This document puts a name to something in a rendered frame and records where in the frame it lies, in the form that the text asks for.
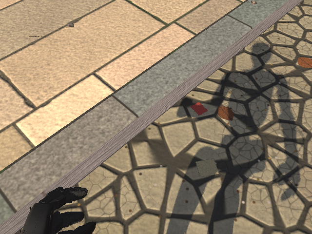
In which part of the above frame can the left robot hand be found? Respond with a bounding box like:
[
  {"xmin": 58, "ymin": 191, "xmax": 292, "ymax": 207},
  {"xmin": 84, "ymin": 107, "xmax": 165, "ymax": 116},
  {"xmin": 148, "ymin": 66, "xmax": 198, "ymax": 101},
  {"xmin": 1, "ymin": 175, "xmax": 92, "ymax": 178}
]
[{"xmin": 19, "ymin": 186, "xmax": 97, "ymax": 234}]

